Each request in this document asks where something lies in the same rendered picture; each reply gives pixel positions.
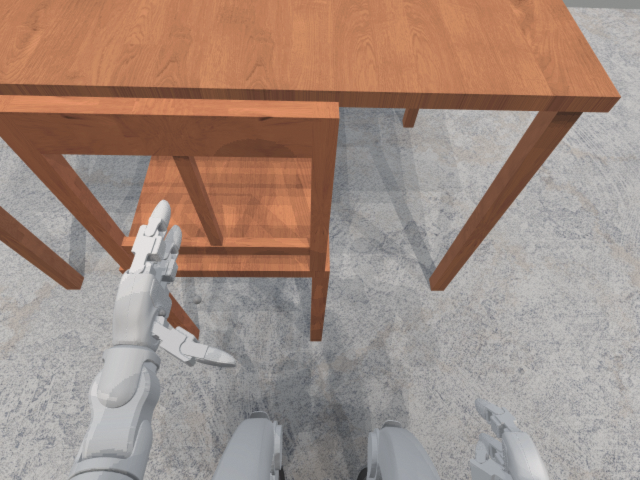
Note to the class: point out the robot thigh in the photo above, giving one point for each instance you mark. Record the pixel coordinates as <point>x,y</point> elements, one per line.
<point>253,452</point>
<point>396,454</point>

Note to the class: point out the chair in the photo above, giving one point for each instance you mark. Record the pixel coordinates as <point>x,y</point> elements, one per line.
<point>249,182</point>

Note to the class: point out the left robot thigh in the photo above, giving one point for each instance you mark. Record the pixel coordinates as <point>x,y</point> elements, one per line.
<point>253,452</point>

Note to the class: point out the robot left hand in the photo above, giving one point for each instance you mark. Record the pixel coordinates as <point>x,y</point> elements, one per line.
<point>143,292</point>

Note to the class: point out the robot left forearm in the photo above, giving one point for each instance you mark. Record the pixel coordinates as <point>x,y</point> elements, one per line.
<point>122,398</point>

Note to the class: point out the robot right hand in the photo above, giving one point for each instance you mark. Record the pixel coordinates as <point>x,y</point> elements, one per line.
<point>516,458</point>

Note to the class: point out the table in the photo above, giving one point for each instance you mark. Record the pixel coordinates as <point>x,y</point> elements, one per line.
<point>514,55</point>

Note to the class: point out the right robot thigh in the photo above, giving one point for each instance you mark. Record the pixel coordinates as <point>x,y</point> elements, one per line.
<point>396,454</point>

